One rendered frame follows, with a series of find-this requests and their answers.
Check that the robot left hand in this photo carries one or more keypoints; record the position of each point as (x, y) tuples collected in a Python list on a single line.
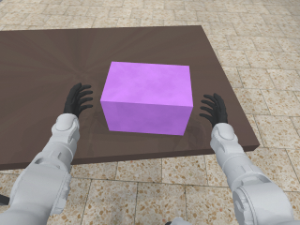
[(73, 103)]

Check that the left robot upper arm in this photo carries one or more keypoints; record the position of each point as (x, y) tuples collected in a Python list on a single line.
[(42, 192)]

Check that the carton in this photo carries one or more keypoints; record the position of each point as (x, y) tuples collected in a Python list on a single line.
[(147, 98)]

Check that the table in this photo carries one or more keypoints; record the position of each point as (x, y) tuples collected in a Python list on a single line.
[(39, 67)]

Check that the robot right forearm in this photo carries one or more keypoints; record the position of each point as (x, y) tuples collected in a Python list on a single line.
[(234, 162)]

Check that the robot right shin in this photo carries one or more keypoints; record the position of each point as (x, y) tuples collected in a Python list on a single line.
[(177, 219)]

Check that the robot left forearm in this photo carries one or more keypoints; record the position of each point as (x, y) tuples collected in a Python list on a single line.
[(59, 151)]

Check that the right robot upper arm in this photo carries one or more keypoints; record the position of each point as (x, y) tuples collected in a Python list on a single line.
[(262, 204)]

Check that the robot right hand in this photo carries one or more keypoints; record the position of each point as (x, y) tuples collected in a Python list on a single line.
[(218, 113)]

